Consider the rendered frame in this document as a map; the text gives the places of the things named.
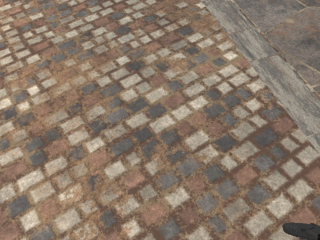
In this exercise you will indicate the robot right hand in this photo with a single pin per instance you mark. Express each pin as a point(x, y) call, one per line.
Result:
point(302, 230)

